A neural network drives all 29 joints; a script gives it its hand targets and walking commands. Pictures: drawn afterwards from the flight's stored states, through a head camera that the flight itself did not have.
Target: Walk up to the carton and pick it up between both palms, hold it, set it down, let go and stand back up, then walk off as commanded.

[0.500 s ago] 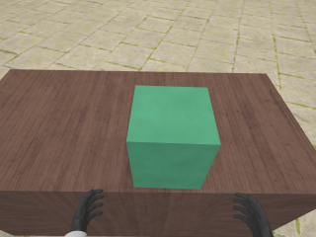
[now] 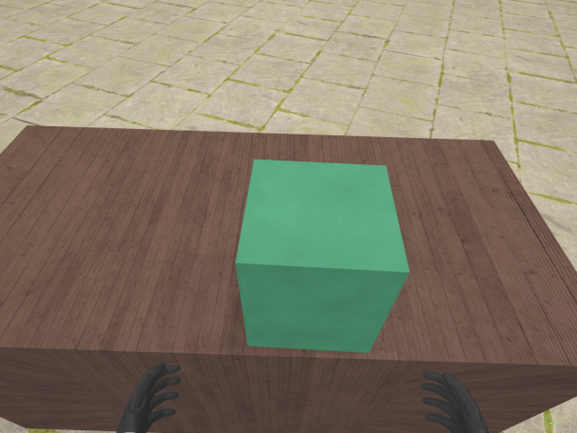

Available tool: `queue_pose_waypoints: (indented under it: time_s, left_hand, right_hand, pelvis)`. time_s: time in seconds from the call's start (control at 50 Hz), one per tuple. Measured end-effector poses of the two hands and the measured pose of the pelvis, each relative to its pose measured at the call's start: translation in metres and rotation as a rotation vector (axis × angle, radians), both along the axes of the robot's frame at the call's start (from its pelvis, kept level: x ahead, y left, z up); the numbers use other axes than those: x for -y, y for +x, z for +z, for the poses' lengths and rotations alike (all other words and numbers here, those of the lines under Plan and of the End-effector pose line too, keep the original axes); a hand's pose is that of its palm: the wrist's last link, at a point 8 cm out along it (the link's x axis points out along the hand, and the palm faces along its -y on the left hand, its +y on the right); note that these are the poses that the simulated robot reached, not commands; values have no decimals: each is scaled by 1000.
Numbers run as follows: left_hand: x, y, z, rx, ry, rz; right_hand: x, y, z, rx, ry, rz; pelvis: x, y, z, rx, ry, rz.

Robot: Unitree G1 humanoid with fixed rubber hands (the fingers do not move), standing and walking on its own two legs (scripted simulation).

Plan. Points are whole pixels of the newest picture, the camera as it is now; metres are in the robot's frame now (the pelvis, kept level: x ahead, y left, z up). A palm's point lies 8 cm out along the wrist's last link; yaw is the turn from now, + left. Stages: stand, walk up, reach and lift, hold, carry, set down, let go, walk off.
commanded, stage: set down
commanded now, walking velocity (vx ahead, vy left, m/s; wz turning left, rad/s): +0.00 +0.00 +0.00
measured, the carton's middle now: (313, 259) +0.38 -0.01 -0.01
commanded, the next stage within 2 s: let go in 0.44 s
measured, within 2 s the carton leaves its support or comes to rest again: neither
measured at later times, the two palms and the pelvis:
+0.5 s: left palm out of the picture +0.13 +0.22 -0.08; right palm out of the picture +0.14 -0.22 -0.08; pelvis -0.01 +0.00 +0.00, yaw +0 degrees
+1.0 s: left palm (135, 424) +0.15 +0.23 -0.09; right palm out of the picture +0.13 -0.23 -0.09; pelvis -0.01 +0.00 -0.01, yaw +0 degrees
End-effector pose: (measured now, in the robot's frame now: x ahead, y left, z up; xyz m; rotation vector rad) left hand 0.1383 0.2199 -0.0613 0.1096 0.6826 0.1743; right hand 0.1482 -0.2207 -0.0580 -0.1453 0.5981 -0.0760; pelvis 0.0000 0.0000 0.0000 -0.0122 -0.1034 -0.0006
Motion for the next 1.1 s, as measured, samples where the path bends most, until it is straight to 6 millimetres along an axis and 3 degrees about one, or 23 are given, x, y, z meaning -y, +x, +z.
queue_pose_waypoints:
  time_s: [0.38,0.7,0.86,0.98,1.1]
  left_hand:
    - [-3,-9,-17,-118,-9,-11]
    - [-7,-8,-24,-186,2,-22]
    - [-8,1,-26,-177,5,-41]
    - [-8,9,-25,-155,36,-77]
    - [-48,-13,-37,-216,130,-50]
  right_hand:
    - [-1,-11,-15,-83,-31,7]
    - [-4,-6,-27,-122,-41,13]
    - [-2,-8,-28,-129,-47,2]
    - [8,-11,-34,-176,-71,0]
    - [48,-36,-42,-333,-164,-39]
  pelvis:
    - [-1,-6,-1,-2,1,4]
    - [0,-8,-2,-15,4,6]
    - [-1,-5,-3,-17,4,1]
    - [-1,-4,-5,-35,7,3]
    - [1,-7,-10,-57,13,15]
